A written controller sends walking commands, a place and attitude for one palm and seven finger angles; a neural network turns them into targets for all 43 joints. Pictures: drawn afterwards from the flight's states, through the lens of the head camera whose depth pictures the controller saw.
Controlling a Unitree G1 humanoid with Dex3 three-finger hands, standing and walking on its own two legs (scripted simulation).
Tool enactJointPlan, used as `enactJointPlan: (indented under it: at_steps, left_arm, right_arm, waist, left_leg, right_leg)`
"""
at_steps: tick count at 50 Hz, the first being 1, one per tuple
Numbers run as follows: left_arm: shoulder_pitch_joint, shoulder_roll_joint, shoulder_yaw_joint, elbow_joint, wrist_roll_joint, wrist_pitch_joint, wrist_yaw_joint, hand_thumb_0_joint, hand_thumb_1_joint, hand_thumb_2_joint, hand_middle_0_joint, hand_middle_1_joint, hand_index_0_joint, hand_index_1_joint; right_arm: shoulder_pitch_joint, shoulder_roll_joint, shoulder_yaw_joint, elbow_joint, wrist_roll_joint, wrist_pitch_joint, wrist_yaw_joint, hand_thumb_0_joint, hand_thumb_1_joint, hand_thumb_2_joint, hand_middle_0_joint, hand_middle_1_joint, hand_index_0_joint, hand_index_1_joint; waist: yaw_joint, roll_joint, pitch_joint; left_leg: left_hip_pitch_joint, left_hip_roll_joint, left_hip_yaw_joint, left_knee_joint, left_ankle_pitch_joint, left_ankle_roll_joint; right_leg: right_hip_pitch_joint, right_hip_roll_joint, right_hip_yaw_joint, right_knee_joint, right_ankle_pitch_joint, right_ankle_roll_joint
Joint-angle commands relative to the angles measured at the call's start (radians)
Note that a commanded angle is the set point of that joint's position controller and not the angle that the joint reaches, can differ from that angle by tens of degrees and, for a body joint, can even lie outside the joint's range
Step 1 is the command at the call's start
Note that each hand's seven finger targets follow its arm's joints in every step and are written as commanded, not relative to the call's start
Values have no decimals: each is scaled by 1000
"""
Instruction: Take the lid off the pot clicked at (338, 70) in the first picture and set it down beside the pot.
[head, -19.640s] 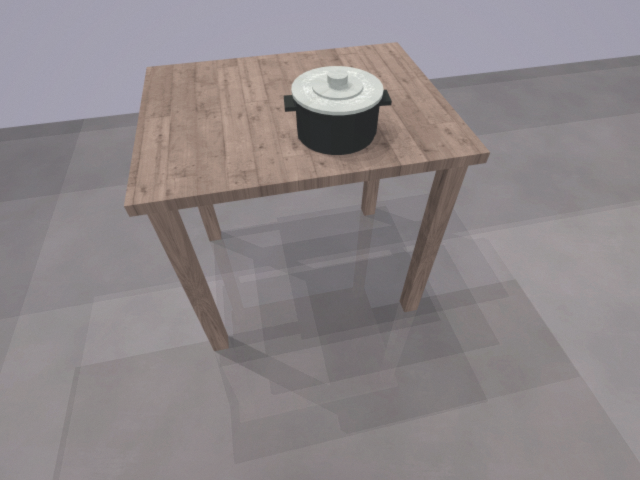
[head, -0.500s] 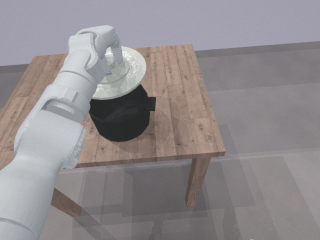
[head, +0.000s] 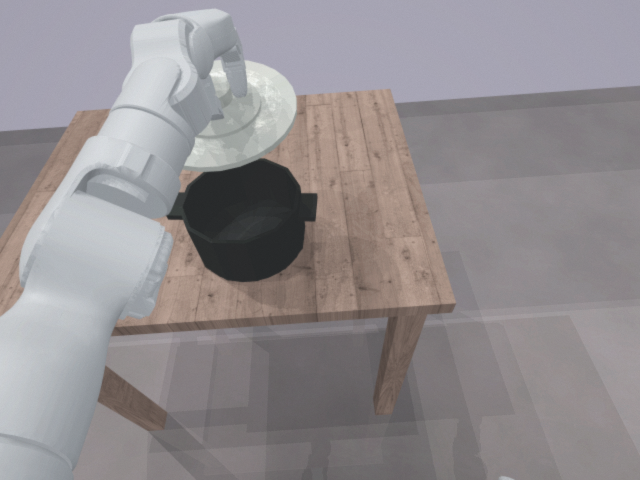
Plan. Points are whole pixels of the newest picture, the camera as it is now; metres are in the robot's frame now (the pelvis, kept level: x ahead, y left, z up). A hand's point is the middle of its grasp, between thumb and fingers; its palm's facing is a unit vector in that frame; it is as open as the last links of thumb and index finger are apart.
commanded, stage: lift the lid straight up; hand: left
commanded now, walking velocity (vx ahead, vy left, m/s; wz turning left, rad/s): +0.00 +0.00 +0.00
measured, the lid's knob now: (213, 93) +0.53 +0.10 +0.22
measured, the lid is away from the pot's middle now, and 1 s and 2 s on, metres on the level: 0.01 0.10 0.21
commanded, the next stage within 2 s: move the lid sideways beside the pot in 0.12 s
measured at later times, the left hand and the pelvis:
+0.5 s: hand (184, 93) +0.49 +0.12 +0.24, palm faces -0.23 -0.04 -0.97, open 7.0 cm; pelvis +0.00 +0.00 +0.00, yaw -1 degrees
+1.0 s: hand (117, 104) +0.49 +0.20 +0.24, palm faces -0.25 -0.06 -0.97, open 7.0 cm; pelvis +0.00 +0.01 +0.00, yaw +0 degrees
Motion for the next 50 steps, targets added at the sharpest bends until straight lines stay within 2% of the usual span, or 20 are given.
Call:
enactJointPlan:
  at_steps: [1,3,9,13,14,16,18,19,23,26,28,30,33,35,38,40,43,45,48,50]
  left_arm:
    - [-607,219,50,-143,33,24,35,0,700,910,-853,-1069,-910,-1069]
    - [-627,144,2,-218,9,4,31,0,700,910,-853,-1069,-910,-1069]
    - [-669,292,100,-232,37,-10,46,0,700,910,-853,-1069,-910,-1069]
    - [-568,276,92,-228,42,-40,70,0,700,910,-853,-1069,-910,-1069]
    - [-535,316,123,-157,62,-28,72,0,700,910,-853,-1069,-910,-1069]
    - [-538,275,72,-127,58,-9,67,0,700,910,-853,-1069,-910,-1069]
    - [-592,298,92,-245,36,-34,69,0,700,910,-853,-1069,-910,-1069]
    - [-614,359,131,-288,58,-46,70,0,700,910,-853,-1069,-910,-1069]
    - [-570,278,70,-298,39,-56,48,0,700,910,-853,-1069,-910,-1069]
    - [-517,351,113,-192,42,-41,30,0,700,910,-853,-1069,-910,-1069]
    - [-535,327,87,-235,27,-51,26,0,700,910,-853,-1069,-910,-1069]
    - [-564,408,129,-245,55,-65,27,0,700,910,-853,-1069,-910,-1069]
    - [-567,321,58,-280,29,-89,17,0,700,910,-853,-1069,-910,-1069]
    - [-567,421,128,-264,47,-98,18,0,700,910,-853,-1069,-910,-1069]
    - [-549,357,76,-278,34,-112,14,0,700,910,-853,-1069,-910,-1069]
    - [-525,441,138,-223,52,-105,11,0,700,910,-853,-1069,-910,-1069]
    - [-556,383,87,-310,36,-129,9,0,700,910,-853,-1069,-910,-1069]
    - [-563,456,144,-310,53,-132,8,0,700,910,-853,-1069,-910,-1069]
    - [-491,409,112,-263,38,-130,-3,0,700,910,-853,-1069,-910,-1069]
    - [-516,462,142,-240,51,-125,-6,0,700,910,-853,-1069,-910,-1069]
  right_arm:
    - [3,-140,-35,-101,3,-16,-7,0,-900,-900,200,300,200,300]
    - [-14,-133,-41,-120,2,-20,-6,0,-900,-900,200,300,200,300]
    - [1,-130,-36,-117,-4,-27,-17,0,-900,-900,200,300,200,300]
    - [-5,-131,-37,-132,-4,-21,-19,0,-900,-900,200,300,200,300]
    - [-4,-135,-33,-116,-3,-10,-20,0,-900,-900,200,300,200,300]
    - [-18,-140,-27,-116,9,5,-23,0,-900,-900,200,300,200,300]
    - [-28,-137,-34,-139,5,-4,-22,0,-900,-900,200,300,200,300]
    - [-27,-133,-34,-142,1,-7,-21,0,-900,-900,200,300,200,300]
    - [-17,-128,-43,-145,6,-6,-19,0,-900,-900,200,300,200,300]
    - [-17,-141,-35,-129,11,10,-23,0,-900,-900,200,300,200,300]
    - [-26,-147,-38,-136,14,15,-25,0,-900,-900,200,300,200,300]
    - [-21,-147,-36,-133,11,19,-29,0,-900,-900,200,300,200,300]
    - [-18,-144,-42,-139,17,19,-30,0,-900,-900,200,300,200,300]
    - [-12,-148,-39,-130,13,26,-31,0,-900,-900,200,300,200,300]
    - [-7,-145,-47,-136,17,23,-29,0,-900,-900,200,300,200,300]
    - [4,-156,-45,-119,15,37,-28,0,-900,-900,200,300,200,300]
    - [-2,-149,-50,-139,18,30,-24,0,-900,-900,200,300,200,300]
    - [14,-154,-52,-126,13,35,-21,0,-900,-900,200,300,200,300]
    - [18,-158,-56,-129,16,42,-17,0,-900,-900,200,300,200,300]
    - [22,-165,-51,-115,17,57,-16,0,-900,-900,200,300,200,300]
  waist:
    - [-14,-152,-391]
    - [-19,-88,-439]
    - [-3,-113,-488]
    - [3,-115,-456]
    - [3,-161,-406]
    - [-9,-165,-345]
    - [3,-99,-442]
    - [10,-79,-502]
    - [-4,-75,-477]
    - [-5,-160,-383]
    - [-11,-114,-381]
    - [-9,-116,-411]
    - [-24,-72,-412]
    - [-17,-85,-428]
    - [-23,-14,-423]
    - [-18,-67,-397]
    - [-20,11,-446]
    - [-16,-19,-457]
    - [-19,1,-419]
    - [-19,-57,-401]
  left_leg:
    - [248,-7,-75,21,314,22]
    - [307,-1,-85,42,408,24]
    - [299,-5,-85,33,372,25]
    - [282,7,-75,34,419,28]
    - [237,5,-66,26,346,27]
    - [194,4,-56,4,267,25]
    - [256,4,-66,24,350,28]
    - [292,6,-72,33,389,27]
    - [335,11,-78,49,477,33]
    - [238,-2,-61,25,329,36]
    - [241,-3,-57,31,329,35]
    - [247,-3,-61,30,305,35]
    - [283,1,-72,40,346,35]
    - [281,0,-73,38,323,34]
    - [315,4,-77,54,395,32]
    - [279,6,-74,45,348,31]
    - [340,9,-89,61,445,27]
    - [350,12,-96,62,452,27]
    - [345,14,-99,68,505,23]
    - [308,14,-96,52,427,23]
  right_leg:
    - [71,48,9,-16,390,-41]
    - [54,43,13,-12,420,-44]
    - [117,45,22,-9,431,-42]
    - [117,42,23,-20,435,-44]
    - [113,45,22,-21,409,-42]
    - [84,44,14,-28,358,-41]
    - [121,36,22,-17,410,-45]
    - [139,37,29,-5,433,-43]
    - [97,41,21,-21,442,-41]
    - [115,42,20,-34,409,-36]
    - [106,37,20,-37,417,-40]
    - [124,40,24,-33,400,-38]
    - [82,42,15,-38,389,-42]
    - [100,46,18,-34,379,-40]
    - [57,45,15,-37,388,-45]
    - [71,51,10,-38,370,-43]
    - [48,49,8,-33,382,-47]
    - [54,56,6,-32,378,-45]
    - [26,55,1,-38,383,-48]
    - [36,60,-4,-39,352,-45]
